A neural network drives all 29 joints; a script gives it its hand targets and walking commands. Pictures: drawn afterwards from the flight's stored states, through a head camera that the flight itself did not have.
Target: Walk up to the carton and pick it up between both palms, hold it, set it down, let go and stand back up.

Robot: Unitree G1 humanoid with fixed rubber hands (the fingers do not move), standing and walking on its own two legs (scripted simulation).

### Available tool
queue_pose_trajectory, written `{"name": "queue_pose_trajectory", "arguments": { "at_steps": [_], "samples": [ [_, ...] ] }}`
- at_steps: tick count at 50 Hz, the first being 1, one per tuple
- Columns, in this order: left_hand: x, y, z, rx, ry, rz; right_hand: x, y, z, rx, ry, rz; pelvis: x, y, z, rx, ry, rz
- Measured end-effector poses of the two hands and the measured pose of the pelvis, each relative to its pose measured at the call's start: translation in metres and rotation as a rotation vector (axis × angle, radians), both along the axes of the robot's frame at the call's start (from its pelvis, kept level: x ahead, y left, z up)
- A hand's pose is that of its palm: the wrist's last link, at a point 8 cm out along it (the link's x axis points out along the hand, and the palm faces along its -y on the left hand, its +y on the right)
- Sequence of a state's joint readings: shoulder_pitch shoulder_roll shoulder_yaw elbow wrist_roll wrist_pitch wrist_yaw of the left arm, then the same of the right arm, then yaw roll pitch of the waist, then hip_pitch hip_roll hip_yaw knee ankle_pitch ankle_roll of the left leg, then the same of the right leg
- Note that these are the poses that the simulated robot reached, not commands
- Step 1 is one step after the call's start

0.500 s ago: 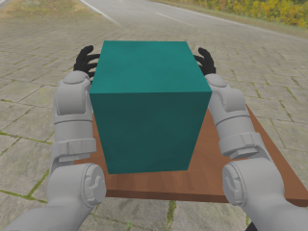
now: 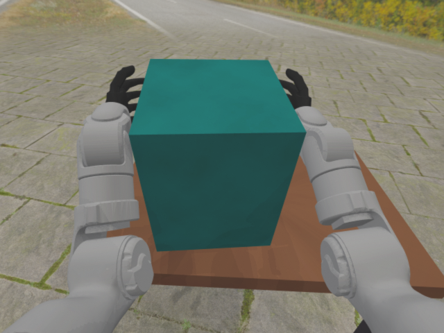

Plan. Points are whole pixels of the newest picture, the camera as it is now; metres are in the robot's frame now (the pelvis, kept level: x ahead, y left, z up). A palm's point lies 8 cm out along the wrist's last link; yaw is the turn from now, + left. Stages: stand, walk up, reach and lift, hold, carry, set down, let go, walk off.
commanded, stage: hold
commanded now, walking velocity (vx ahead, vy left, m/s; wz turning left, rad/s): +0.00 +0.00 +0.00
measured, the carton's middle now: (212, 155) +0.34 +0.01 +0.22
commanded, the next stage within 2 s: set down in 0.86 s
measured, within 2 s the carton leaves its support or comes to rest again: neither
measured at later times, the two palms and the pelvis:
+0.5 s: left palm (126, 112) +0.37 +0.15 +0.29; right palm (303, 115) +0.36 -0.15 +0.29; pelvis +0.00 +0.00 +0.00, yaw +0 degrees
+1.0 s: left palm (124, 101) +0.37 +0.15 +0.31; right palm (304, 106) +0.37 -0.15 +0.30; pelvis +0.00 +0.00 +0.00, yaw +0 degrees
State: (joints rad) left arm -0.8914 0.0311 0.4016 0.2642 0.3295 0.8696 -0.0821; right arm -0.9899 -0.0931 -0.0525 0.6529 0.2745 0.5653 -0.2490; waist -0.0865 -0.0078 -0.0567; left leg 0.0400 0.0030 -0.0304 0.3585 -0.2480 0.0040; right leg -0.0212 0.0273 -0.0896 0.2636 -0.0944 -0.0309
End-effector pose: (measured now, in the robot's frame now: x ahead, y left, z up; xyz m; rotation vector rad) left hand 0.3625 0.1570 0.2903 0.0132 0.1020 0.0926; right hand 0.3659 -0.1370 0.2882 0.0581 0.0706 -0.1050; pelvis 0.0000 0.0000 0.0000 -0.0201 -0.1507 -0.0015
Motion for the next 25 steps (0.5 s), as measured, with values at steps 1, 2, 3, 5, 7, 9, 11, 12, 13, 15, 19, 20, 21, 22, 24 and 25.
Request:
{"name": "queue_pose_trajectory", "arguments": {
  "at_steps": [1, 2, 3, 5, 7, 9, 11, 12, 13, 15, 19, 20, 21, 22, 24, 25],
  "samples": [
    [0.000, 0.000, 0.000, 0.000, 0.000, 0.000, 0.000, 0.000, 0.000, 0.000, 0.000, 0.000, 0.000, 0.000, 0.000, 0.000, 0.000, 0.000],
    [0.000, 0.000, 0.000, 0.000, 0.000, 0.000, 0.000, 0.000, 0.000, 0.000, 0.000, 0.000, 0.000, 0.000, 0.000, 0.000, 0.000, 0.000],
    [0.000, 0.000, 0.000, 0.000, 0.000, 0.000, 0.000, 0.000, 0.000, 0.000, 0.000, 0.000, 0.000, 0.000, 0.000, 0.000, 0.000, 0.000],
    [0.000, 0.000, 0.000, 0.001, 0.000, -0.001, 0.000, 0.000, 0.000, 0.002, 0.000, -0.001, 0.000, 0.000, 0.000, 0.001, 0.001, 0.001],
    [0.001, -0.001, 0.000, 0.002, -0.001, -0.005, 0.000, -0.001, 0.000, 0.008, -0.001, -0.004, 0.000, 0.000, 0.000, 0.002, 0.003, 0.003],
    [0.001, -0.003, -0.001, 0.003, 0.000, -0.009, -0.001, -0.003, 0.000, 0.014, -0.001, -0.008, 0.000, 0.000, 0.000, 0.003, 0.004, 0.005],
    [0.002, -0.005, -0.001, 0.004, 0.001, -0.014, -0.001, -0.005, 0.000, 0.018, 0.000, -0.013, 0.001, 0.000, 0.000, 0.003, 0.005, 0.004],
    [0.003, -0.006, -0.002, 0.005, 0.001, -0.015, -0.001, -0.006, 0.000, 0.019, 0.001, -0.015, 0.001, 0.000, 0.000, 0.004, 0.005, 0.003],
    [0.003, -0.007, -0.002, 0.005, 0.001, -0.017, -0.002, -0.007, 0.000, 0.019, 0.001, -0.017, 0.001, 0.000, 0.000, 0.004, 0.005, 0.002],
    [0.004, -0.008, -0.002, 0.006, 0.001, -0.020, -0.002, -0.008, 0.000, 0.021, 0.001, -0.020, 0.001, 0.000, 0.000, 0.004, 0.006, 0.000],
    [0.004, -0.011, -0.002, 0.006, 0.000, -0.021, -0.002, -0.010, 0.000, 0.021, 0.001, -0.022, 0.001, 0.000, 0.000, 0.005, 0.006, -0.003],
    [0.004, -0.011, -0.002, 0.006, 0.001, -0.020, -0.002, -0.011, 0.000, 0.021, 0.001, -0.022, 0.001, 0.000, 0.000, 0.005, 0.006, -0.004],
    [0.004, -0.011, -0.002, 0.005, 0.001, -0.020, -0.002, -0.011, 0.000, 0.021, 0.002, -0.021, 0.001, 0.000, 0.000, 0.005, 0.006, -0.004],
    [0.004, -0.011, -0.002, 0.005, 0.002, -0.019, -0.002, -0.011, 0.000, 0.021, 0.002, -0.021, 0.001, 0.000, 0.000, 0.005, 0.006, -0.005],
    [0.004, -0.011, -0.001, 0.004, 0.002, -0.017, -0.002, -0.011, 0.000, 0.020, 0.003, -0.019, 0.001, -0.001, 0.000, 0.005, 0.006, -0.005],
    [0.004, -0.011, -0.001, 0.003, 0.002, -0.016, -0.002, -0.010, 0.000, 0.020, 0.003, -0.018, 0.001, -0.001, 0.000, 0.005, 0.006, -0.005]
  ]
}}
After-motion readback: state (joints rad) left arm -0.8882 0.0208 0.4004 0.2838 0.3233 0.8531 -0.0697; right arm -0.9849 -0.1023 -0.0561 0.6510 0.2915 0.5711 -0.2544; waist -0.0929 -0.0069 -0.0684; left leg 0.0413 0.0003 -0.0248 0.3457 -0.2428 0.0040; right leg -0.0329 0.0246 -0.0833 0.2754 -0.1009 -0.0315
